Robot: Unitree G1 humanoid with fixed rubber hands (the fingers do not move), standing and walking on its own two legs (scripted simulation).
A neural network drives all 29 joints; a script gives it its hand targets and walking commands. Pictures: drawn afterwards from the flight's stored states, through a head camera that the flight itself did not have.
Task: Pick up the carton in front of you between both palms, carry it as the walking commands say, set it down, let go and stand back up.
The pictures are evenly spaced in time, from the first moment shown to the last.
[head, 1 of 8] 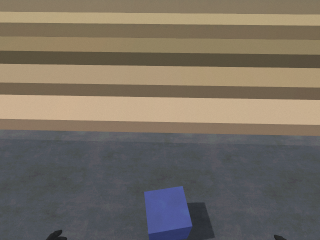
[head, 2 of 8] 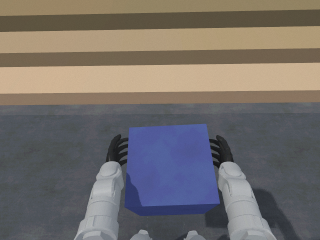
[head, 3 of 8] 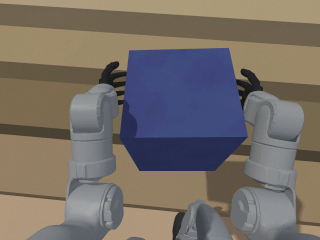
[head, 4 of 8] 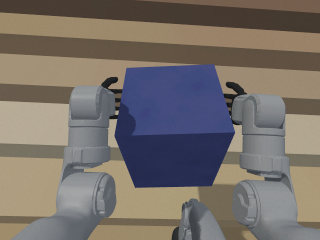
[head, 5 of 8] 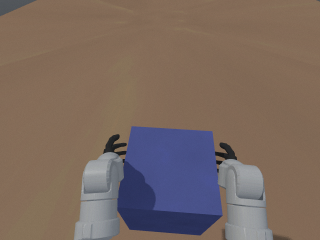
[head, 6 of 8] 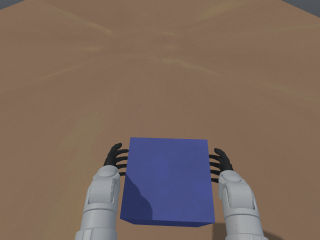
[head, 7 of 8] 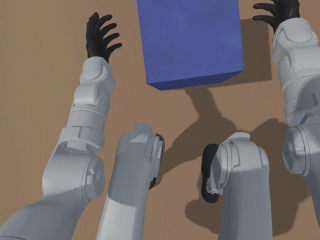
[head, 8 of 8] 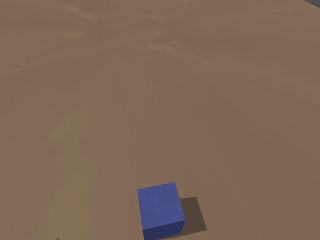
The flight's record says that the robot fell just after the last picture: no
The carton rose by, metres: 1.96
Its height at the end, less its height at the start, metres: +1.21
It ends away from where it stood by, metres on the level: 5.70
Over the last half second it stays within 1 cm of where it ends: yes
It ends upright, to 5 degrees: yes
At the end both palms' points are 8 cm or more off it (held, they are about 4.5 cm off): yes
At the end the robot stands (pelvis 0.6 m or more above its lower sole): yes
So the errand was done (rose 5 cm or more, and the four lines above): yes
